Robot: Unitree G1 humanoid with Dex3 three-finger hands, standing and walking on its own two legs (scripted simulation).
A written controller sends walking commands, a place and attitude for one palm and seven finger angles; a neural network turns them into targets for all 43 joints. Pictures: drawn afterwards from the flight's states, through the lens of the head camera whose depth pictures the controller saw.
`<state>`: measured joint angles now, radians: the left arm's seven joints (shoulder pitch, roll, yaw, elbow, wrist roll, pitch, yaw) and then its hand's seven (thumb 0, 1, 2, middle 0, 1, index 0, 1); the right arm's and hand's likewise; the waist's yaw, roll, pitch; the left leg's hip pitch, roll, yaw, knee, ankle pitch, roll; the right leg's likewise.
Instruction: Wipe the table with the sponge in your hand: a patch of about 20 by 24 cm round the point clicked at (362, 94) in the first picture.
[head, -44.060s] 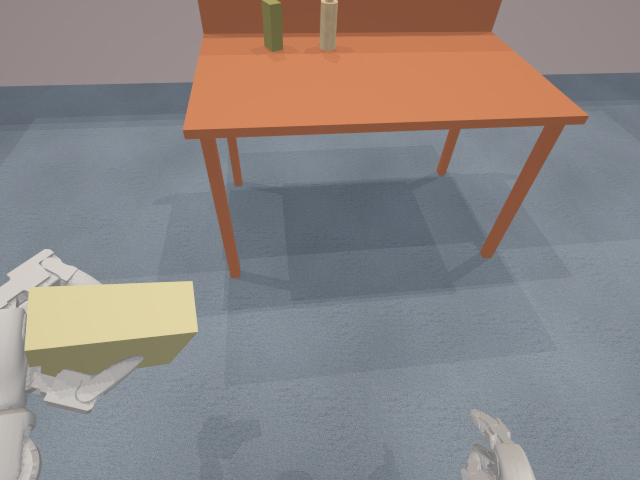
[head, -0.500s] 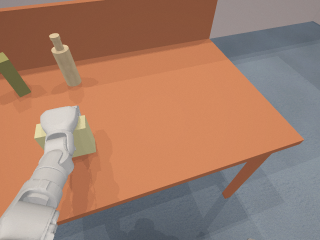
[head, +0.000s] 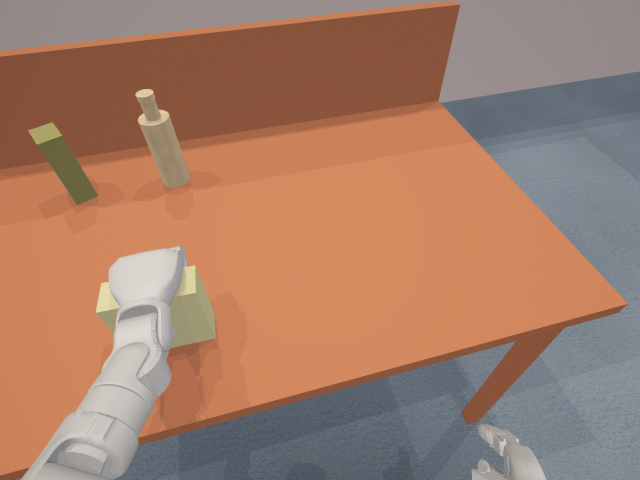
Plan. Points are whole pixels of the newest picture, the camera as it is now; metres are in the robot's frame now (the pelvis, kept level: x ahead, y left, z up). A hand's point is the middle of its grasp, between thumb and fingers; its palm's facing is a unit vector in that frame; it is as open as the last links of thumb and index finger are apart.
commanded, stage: wipe back along the first lane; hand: left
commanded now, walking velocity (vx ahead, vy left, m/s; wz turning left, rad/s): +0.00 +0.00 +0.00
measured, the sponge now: (166, 319) +0.34 +0.27 -0.03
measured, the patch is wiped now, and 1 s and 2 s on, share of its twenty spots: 1.00 1.00 1.00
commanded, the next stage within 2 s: lift the sponge slowly off the table in 0.38 s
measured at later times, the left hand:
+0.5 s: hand (154, 336) +0.28 +0.25 +0.02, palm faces -0.03 -0.05 -1.00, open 9.5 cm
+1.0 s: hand (153, 345) +0.27 +0.24 +0.02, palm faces -0.06 -0.09 -0.99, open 9.5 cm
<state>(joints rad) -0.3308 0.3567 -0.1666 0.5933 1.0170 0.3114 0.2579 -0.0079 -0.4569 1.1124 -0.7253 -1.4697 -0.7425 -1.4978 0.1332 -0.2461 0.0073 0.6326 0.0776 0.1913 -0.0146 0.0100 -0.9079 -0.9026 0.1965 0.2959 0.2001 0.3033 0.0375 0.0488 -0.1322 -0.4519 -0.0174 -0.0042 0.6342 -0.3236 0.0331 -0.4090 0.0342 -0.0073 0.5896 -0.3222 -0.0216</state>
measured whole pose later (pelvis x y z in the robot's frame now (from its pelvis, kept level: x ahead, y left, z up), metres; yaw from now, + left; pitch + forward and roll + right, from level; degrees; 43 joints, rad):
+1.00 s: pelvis -0.02 +0.00 +0.01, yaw -1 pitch +2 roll -1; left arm -0.08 0.34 -0.18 0.30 0.98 0.31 0.19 -0.01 -0.48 1.10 -0.75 -1.43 -0.80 -1.42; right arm 0.09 -0.24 0.00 0.66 0.06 0.14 -0.03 0.01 -0.91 -0.90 0.20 0.30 0.20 0.30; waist 0.07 0.07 -0.07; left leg -0.32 -0.02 0.01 0.56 -0.28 0.03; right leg -0.30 0.03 0.01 0.54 -0.29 -0.02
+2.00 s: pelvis -0.02 -0.01 +0.02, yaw -1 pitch -3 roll +0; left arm -0.08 0.40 -0.19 0.10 0.94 0.39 0.05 -0.01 -0.49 1.10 -0.78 -1.41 -0.82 -1.39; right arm 0.00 -0.25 0.04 0.67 0.06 0.14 -0.04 0.01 -0.91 -0.90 0.20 0.30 0.20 0.30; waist 0.10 0.09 -0.02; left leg -0.15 -0.01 0.01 0.41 -0.21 0.02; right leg -0.13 0.04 0.02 0.40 -0.22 -0.03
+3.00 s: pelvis -0.01 -0.01 +0.02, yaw -1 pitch -3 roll +0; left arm -0.01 0.47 -0.12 -0.08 0.90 0.41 -0.04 -0.01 -0.49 1.09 -0.78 -1.40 -0.82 -1.39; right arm -0.02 -0.27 0.05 0.66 0.05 0.14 -0.04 0.01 -0.91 -0.90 0.20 0.30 0.20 0.30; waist 0.11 0.10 0.01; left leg -0.12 -0.01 0.01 0.39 -0.21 0.02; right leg -0.10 0.04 0.02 0.37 -0.21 -0.04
